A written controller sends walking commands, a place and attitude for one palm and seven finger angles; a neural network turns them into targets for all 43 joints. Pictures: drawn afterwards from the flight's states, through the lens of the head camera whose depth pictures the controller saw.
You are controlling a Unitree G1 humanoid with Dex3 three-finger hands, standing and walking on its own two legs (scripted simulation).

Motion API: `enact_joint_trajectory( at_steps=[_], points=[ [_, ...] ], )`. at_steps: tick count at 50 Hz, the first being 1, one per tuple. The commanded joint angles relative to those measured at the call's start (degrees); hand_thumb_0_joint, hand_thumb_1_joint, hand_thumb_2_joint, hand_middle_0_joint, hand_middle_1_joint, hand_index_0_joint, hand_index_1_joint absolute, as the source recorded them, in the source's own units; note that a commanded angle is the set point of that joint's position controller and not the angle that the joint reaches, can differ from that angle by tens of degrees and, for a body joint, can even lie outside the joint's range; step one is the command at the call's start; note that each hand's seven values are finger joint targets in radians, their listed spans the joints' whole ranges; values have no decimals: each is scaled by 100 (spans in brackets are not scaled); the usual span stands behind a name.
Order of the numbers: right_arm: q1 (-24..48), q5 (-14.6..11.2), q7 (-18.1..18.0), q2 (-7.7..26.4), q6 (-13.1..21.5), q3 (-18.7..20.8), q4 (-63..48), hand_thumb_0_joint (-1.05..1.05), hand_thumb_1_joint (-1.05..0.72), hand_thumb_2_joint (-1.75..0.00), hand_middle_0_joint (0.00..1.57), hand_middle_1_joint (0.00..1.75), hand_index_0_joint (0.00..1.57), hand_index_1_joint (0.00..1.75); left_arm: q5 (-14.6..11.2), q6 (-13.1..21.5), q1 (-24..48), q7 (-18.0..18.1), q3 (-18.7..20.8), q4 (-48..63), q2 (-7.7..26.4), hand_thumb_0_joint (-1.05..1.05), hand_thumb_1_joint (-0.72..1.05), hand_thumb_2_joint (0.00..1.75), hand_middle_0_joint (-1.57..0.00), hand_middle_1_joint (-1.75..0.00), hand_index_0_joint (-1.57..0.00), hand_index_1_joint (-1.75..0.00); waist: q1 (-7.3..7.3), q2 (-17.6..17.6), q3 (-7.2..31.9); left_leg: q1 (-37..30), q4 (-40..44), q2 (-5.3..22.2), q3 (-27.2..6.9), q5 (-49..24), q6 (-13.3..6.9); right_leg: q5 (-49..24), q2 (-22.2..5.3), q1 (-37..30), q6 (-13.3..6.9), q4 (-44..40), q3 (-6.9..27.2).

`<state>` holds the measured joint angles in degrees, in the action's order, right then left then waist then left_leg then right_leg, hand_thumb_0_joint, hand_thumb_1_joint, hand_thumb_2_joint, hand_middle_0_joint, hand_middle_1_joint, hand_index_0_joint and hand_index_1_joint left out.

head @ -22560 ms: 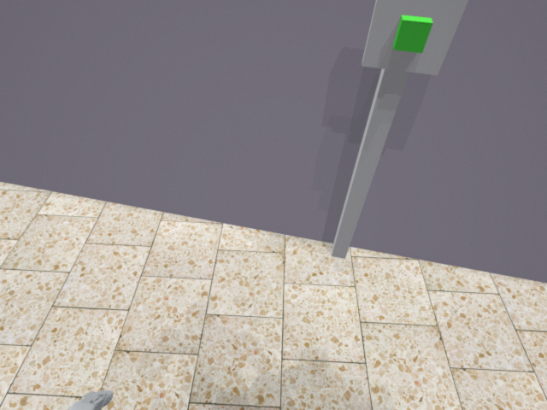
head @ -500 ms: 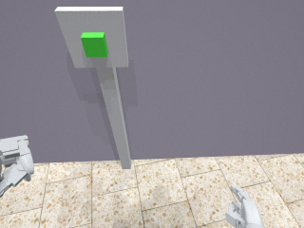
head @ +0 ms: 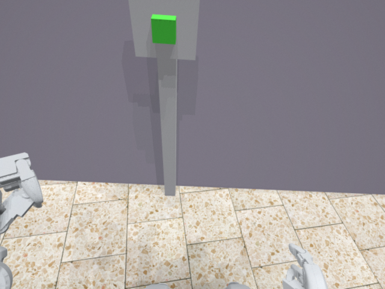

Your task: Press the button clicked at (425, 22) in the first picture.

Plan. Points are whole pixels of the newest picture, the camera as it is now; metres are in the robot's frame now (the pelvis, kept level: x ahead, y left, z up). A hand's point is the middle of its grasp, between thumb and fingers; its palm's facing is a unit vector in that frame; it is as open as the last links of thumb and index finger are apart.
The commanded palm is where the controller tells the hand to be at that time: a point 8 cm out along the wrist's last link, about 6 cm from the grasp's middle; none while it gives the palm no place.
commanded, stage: stop stepping back and stand still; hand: left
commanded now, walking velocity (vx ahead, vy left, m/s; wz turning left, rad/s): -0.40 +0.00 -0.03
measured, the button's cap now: (164, 29) +0.69 +0.14 +0.22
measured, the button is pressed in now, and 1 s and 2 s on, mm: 0 0 0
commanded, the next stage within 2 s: let the arm hang, fingers relaxed in 0.84 s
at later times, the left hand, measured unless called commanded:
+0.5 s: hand (1, 265) +0.11 +0.23 +0.19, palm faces +0.40 -0.82 -0.41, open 3.0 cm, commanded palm +0.06 +0.26 +0.20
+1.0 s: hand (23, 278) +0.11 +0.25 +0.11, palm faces +0.29 -0.84 -0.47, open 3.0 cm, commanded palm none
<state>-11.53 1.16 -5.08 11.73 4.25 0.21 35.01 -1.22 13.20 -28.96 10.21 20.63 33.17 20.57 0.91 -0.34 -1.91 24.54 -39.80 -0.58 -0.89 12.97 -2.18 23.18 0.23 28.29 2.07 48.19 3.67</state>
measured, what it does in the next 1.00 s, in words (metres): steps on the spot: right foot, then left foot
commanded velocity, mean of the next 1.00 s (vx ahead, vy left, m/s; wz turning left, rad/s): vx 0.07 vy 0.00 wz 0.00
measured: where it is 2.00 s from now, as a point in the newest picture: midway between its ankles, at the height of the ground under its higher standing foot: outside the picture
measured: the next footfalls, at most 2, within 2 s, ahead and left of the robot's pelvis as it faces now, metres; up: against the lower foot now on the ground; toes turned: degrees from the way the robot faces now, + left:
right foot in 0.30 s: -0.05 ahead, -0.11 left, +0.00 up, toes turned +2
left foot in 0.54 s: -0.05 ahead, +0.10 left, +0.00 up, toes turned +1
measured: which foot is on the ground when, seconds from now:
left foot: down 0.00-0.30, up 0.32-0.52, down 0.54-1.00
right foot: up 0.00-0.28, down 0.30-1.00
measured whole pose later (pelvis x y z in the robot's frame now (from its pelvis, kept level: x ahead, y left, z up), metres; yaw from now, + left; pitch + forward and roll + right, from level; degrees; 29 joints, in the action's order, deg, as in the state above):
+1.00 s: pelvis -0.09 +0.00 +0.02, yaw +0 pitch +1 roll +0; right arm -11.8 0.4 -0.4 14.3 5.5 0.7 39.4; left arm 0.6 9.2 -27.9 5.8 14.3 12.8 19.6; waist 0.3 -1.9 1.1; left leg 18.1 -32.0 -0.9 0.9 15.0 -1.5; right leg 23.6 0.0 15.0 -0.1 39.3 -2.4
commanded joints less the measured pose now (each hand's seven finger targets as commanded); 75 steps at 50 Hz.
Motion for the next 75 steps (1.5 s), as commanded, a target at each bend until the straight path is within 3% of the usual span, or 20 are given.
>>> enact_joint_trajectory(
  at_steps=[1,11,14,16,25,28,30,31,35,38,42,46,47,49,53,56,59,61,70,75],
  points=[
    [270,6,142,742,535,385,-805,0,-90,-90,20,30,20,30,-97,478,148,16,717,1195,991,0,90,90,-130,-150,-130,-150,-187,-890,662,197,2724,1993,-2163,1144,-760,552,338,-194,-105,2444,243],
    [333,14,293,511,490,176,-909,0,-90,-90,20,30,20,30,-192,70,-966,13,700,1904,1116,0,90,90,-130,-150,-130,-150,-113,-1924,1002,-543,3365,682,-556,2077,552,999,756,-2411,-469,-2439,-1301],
    [142,-20,228,520,218,218,-831,0,-90,-90,20,30,20,30,-252,59,-936,-77,911,1661,1361,0,90,90,-130,-150,-130,-150,-197,122,809,-1414,363,16,272,402,431,-657,-837,-1206,-859,-4038,53],
    [340,-5,187,569,102,155,-749,0,-90,-90,20,30,20,30,-363,72,-585,0,1287,1566,1681,0,90,90,-130,-150,-130,-150,-121,679,696,-177,-1441,36,45,460,354,-1180,-1948,-1009,-1269,-3881,761],
    [426,-101,-53,723,408,185,-687,0,-90,-90,20,30,20,30,-93,79,328,-21,245,349,849,0,90,90,-130,-150,-130,-150,-93,685,-134,-928,1308,153,573,169,-90,-1372,-1078,-1422,-664,-2744,150],
    [207,-136,-30,912,464,277,-884,0,-90,-90,20,30,20,30,-92,228,345,17,494,1353,1144,0,90,90,-130,-150,-130,-150,-144,-530,752,-2466,1301,973,-499,-2050,-590,-2881,-420,-966,24,-981,-426],
    [107,-73,86,653,486,154,-861,0,-90,-90,20,30,20,30,-88,293,81,1,642,1780,1262,0,90,90,-130,-150,-130,-150,-183,-1349,1050,-2671,1467,1322,-1453,-3368,-934,-731,-51,-435,-4,-331,-529],
    [364,-41,122,664,530,159,-830,0,-90,-90,20,30,20,30,-73,254,24,-47,607,1745,1257,0,90,90,-130,-150,-130,-150,-95,-1188,708,-1824,1995,1490,-1509,-2365,-807,698,-38,-799,-103,-484,-469],
    [343,-191,175,658,489,206,-884,0,-90,-90,20,30,20,30,-73,215,-842,-21,878,1116,1088,0,90,90,-130,-150,-130,-150,-64,-563,210,-229,1423,740,-116,30,-126,-706,-272,-2067,-278,-2763,-314],
    [236,-213,253,606,281,310,-907,0,-90,-90,20,30,20,30,-209,244,-1093,-54,862,643,966,0,90,90,-130,-150,-130,-150,-175,938,193,316,-612,75,192,792,224,-1498,-1648,-1875,-924,-3534,1824],
    [439,-190,169,492,296,126,-904,0,-90,-90,20,30,20,30,-115,286,-723,-56,665,365,825,0,90,90,-130,-150,-130,-150,-165,770,410,91,174,267,147,722,156,-4035,-1350,-2453,-898,-2618,597],
    [371,-126,59,664,360,211,-865,0,-90,-90,20,30,20,30,-101,251,-182,-5,393,867,805,0,90,90,-130,-150,-130,-150,-141,209,844,-1820,1652,496,1,-1921,-74,-3276,-590,-1982,-225,-2002,-210],
    [428,-131,641,1524,731,463,312,0,-90,-90,20,30,20,30,351,-441,174,-658,-1524,-3641,189,0,90,90,-130,-150,-130,-150,-511,-488,683,-2120,845,1070,-916,-3792,-307,-2730,-523,-355,-224,-639,-689],
    [-164,-73,568,1385,29,427,181,0,-90,-90,20,30,20,30,314,-1247,227,-851,-1370,-3659,-214,0,90,90,-123,-142,-123,-142,-353,-825,451,-1427,1347,1738,-1648,-4816,-1093,1116,-115,-154,-71,449,-315],
    [59,162,466,1246,-129,294,115,0,-90,-90,20,30,20,30,312,-1271,877,-933,-1624,-4876,-222,0,90,90,-108,-126,-108,-126,-149,190,923,-1646,1291,1535,-1474,-4085,-1127,1008,-80,-291,-135,402,-121],
    [394,52,446,1268,-266,305,293,0,-90,-90,20,30,20,30,311,-1304,840,-967,-1635,-6000,9,0,90,90,-97,-114,-97,-114,120,-99,982,-913,1227,935,-701,-2101,-565,-552,-5,-1695,-161,-1321,-356],
    [147,-37,471,557,-435,224,502,0,-90,-90,20,30,20,30,327,-1284,1071,-947,-1682,-6764,511,0,90,90,-86,-102,-86,-102,-125,398,459,-398,274,-115,25,1203,171,-592,-1589,-1268,-923,-3139,1803],
    [-19,-5,475,586,-600,245,915,0,-90,-90,20,30,20,30,299,-1330,1678,-946,-1767,-7151,401,0,90,90,-79,-94,-79,-94,-294,374,-34,-1148,-245,-66,-10,1152,169,1483,-1388,58,-1139,-3684,1676],
    [-435,11,363,650,-427,164,1889,0,-90,-90,20,30,20,30,179,-1327,1423,-894,-1840,-8670,-72,0,90,90,-46,-58,-46,-58,-69,-674,16,-732,2086,679,-858,338,-82,-734,-358,-1753,-528,-2712,111],
    [-679,-12,324,680,-383,169,2229,0,-90,-90,20,30,20,30,167,-1297,1350,-897,-1856,-9169,-94,0,90,90,-27,-38,-27,-38,-66,-151,73,-890,2249,661,-764,338,-69,-910,-420,-1971,-534,-2834,68]
  ],
)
